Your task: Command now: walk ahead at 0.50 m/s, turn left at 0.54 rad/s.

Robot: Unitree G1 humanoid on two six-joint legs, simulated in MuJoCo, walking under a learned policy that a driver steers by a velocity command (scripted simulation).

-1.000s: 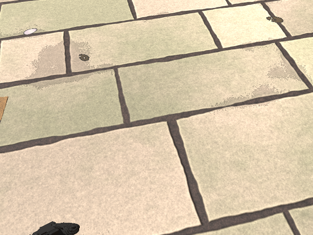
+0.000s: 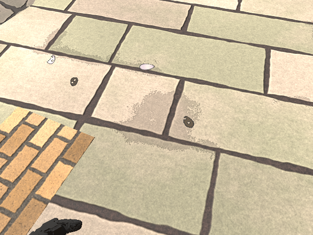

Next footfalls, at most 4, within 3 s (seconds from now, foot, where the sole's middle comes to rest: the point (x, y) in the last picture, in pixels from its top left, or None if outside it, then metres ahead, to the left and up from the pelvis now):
0.02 right None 0.18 -0.12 -0.77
0.48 left None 0.38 0.11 -0.77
1.00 right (183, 197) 0.61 -0.16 -0.77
1.56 left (169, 134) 0.95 -0.14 -0.77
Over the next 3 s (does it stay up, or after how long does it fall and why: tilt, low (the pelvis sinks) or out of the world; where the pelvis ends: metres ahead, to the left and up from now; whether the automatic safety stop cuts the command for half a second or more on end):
stays up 1.30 -0.24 0.00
